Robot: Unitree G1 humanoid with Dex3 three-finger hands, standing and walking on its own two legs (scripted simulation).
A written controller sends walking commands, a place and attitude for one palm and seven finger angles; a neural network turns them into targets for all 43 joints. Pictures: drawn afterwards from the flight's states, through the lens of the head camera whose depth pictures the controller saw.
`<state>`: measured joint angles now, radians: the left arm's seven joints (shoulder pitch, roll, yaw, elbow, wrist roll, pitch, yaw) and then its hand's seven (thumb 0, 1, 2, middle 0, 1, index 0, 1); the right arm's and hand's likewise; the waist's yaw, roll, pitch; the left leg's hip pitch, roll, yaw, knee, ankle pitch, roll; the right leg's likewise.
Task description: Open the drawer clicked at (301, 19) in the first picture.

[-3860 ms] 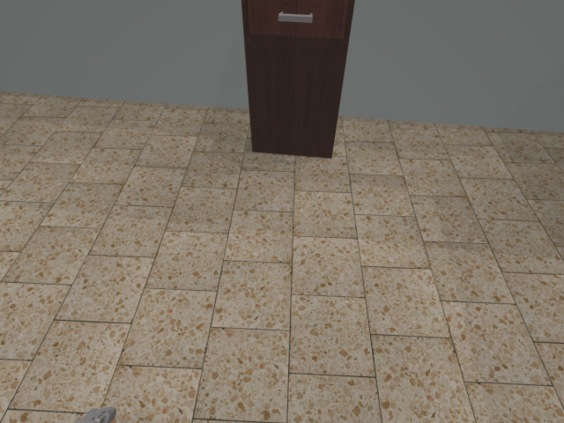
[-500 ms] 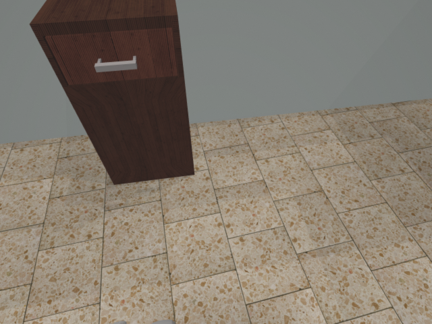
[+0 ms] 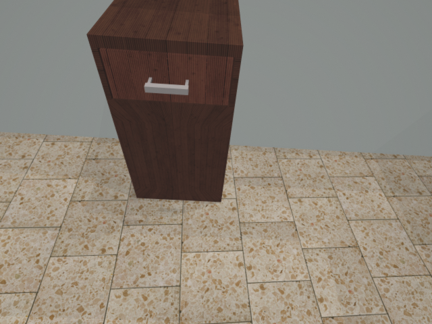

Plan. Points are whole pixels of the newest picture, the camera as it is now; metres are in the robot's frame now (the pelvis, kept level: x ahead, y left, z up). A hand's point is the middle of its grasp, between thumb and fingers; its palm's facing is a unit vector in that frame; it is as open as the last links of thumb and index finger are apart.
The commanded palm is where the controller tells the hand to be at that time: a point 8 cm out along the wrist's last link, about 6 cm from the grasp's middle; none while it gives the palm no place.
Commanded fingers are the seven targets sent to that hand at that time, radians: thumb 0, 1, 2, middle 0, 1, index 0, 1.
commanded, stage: take the last steps up to it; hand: left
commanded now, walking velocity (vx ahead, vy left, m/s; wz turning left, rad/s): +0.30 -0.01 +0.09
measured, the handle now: (167, 85) +0.80 +0.22 -0.02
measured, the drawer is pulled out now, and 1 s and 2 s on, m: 0.00 0.00 0.00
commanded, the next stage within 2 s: come to a stop and stand still in 0.76 s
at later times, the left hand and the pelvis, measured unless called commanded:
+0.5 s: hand out of the picture +0.06 +0.11 -0.15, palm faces +0.14 -0.98 -0.17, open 7.3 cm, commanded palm none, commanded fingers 0.00 0.90 0.90 -0.20 -0.30 -0.20 -0.30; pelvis +0.12 -0.04 +0.01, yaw +4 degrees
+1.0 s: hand (141, 247) +0.31 +0.20 -0.17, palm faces +0.10 -0.96 -0.24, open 7.3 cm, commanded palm none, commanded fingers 0.00 0.90 0.90 -0.20 -0.30 -0.20 -0.30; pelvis +0.27 +0.01 +0.00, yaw +3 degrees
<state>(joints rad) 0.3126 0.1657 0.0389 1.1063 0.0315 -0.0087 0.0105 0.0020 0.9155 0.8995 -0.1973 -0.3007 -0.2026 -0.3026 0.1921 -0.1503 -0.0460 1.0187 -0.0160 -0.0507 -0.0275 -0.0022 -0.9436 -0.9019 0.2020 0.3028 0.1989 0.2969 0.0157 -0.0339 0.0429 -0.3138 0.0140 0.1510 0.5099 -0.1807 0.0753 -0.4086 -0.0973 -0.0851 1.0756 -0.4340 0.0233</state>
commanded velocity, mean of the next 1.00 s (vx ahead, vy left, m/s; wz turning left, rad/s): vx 0.16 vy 0.00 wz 0.02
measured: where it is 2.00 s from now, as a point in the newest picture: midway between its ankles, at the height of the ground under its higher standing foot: outside the picture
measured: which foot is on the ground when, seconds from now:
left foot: down 0.00-0.26, up 0.28-0.68, down 0.70-1.00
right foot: up 0.00-0.24, down 0.26-0.70, up 0.72-0.98, down 1.00-1.00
